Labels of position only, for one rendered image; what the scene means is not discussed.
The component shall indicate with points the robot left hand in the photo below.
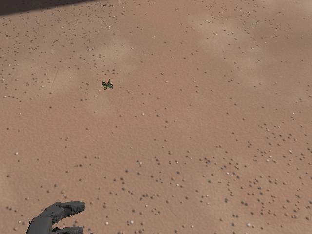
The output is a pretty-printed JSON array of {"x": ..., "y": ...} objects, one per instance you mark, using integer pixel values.
[{"x": 43, "y": 223}]

